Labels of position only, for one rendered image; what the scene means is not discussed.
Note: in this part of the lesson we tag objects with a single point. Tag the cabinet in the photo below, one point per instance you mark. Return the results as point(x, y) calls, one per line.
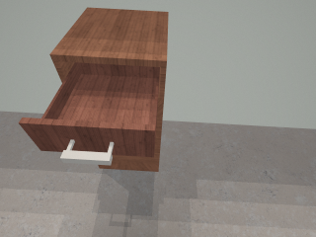
point(119, 37)

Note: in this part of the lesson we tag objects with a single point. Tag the handle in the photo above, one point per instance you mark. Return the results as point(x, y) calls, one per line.
point(87, 157)

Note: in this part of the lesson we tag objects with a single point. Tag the drawer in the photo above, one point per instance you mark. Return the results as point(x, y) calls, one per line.
point(98, 104)

